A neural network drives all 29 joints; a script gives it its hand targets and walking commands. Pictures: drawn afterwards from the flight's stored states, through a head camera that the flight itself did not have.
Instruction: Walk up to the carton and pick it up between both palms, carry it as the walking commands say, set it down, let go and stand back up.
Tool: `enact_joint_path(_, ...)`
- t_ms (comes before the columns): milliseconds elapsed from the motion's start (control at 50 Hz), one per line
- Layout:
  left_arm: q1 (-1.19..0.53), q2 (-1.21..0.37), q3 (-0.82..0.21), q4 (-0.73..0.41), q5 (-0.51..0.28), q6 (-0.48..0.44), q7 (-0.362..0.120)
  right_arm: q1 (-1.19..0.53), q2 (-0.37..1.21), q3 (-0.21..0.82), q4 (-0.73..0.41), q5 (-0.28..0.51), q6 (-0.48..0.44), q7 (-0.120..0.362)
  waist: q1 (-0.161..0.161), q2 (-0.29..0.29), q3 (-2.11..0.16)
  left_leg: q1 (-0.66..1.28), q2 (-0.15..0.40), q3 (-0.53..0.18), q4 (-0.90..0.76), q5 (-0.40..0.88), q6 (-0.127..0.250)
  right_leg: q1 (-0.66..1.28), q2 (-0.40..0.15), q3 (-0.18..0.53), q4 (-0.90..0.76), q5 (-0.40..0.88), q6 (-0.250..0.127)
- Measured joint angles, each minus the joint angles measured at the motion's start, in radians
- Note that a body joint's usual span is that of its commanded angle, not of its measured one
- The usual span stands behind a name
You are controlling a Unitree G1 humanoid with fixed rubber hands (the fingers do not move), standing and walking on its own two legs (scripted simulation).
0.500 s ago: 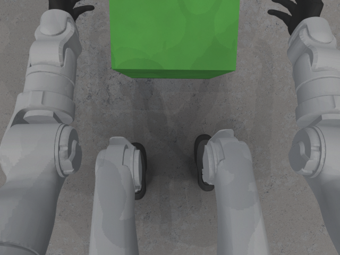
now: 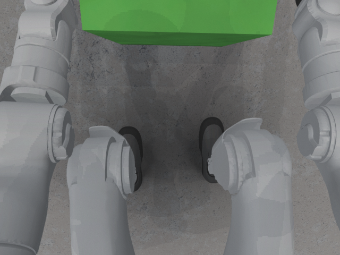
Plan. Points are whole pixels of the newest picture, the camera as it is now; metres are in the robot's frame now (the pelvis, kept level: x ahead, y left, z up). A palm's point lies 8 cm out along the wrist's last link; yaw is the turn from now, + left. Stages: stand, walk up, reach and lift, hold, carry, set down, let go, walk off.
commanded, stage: reach and lift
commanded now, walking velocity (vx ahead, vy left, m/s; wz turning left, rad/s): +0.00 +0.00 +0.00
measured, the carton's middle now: out of the picture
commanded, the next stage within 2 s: none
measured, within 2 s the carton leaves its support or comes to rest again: leaves its support in 1.56 s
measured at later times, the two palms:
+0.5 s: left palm out of the picture +0.56 +0.15 -0.16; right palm out of the picture +0.53 -0.23 -0.16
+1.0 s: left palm out of the picture +0.56 +0.14 -0.16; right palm out of the picture +0.53 -0.21 -0.17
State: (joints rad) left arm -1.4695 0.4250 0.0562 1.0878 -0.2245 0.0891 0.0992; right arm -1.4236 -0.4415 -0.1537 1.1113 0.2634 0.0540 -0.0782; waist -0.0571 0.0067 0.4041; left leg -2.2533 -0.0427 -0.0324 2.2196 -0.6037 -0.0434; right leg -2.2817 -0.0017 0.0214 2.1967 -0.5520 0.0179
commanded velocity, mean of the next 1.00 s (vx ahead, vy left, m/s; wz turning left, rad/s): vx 0.00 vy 0.00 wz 0.00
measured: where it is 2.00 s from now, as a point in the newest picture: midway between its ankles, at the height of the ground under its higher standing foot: (171, 164)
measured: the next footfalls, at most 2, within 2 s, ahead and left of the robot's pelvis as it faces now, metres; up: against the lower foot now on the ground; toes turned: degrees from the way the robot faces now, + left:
none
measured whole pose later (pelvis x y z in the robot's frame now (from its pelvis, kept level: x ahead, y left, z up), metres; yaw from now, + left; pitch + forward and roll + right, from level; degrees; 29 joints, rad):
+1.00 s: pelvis -0.01 +0.01 +0.01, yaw +0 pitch +37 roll +0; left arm -1.56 0.39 -0.04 1.19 -0.28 0.06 0.13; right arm -1.50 -0.38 -0.10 1.18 0.25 0.03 -0.10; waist -0.06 0.03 0.39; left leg -2.26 -0.06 -0.03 2.17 -0.57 -0.03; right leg -2.27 0.00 0.03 2.15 -0.53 0.04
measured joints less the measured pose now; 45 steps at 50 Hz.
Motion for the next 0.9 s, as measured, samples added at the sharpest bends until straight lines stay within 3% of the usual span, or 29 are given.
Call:
enact_joint_path(120,0.002,0.014,-0.025,-0.012,-0.023,0.003,0.007,-0.012,-0.007,0.015,0.006,0.021,-0.003,-0.002,0.001,-0.002,0.014,0.003,0.001,-0.003,0.025,-0.010,-0.001,0.004,-0.003,-0.004,0.022,-0.009,-0.003)
enact_joint_path(520,-0.036,-0.025,-0.009,0.062,-0.007,-0.010,0.004,-0.039,0.040,0.021,0.045,-0.014,-0.006,-0.004,-0.002,0.005,-0.031,0.005,0.011,0.011,-0.026,0.012,0.009,0.002,0.003,0.006,-0.027,0.017,0.003)
enact_joint_path(900,-0.074,-0.028,-0.096,0.079,-0.061,-0.022,0.034,-0.063,0.073,0.045,0.054,-0.025,-0.029,-0.026,-0.003,0.013,-0.016,0.003,-0.012,0.009,-0.049,0.031,0.010,0.013,-0.003,0.012,-0.049,0.021,0.013)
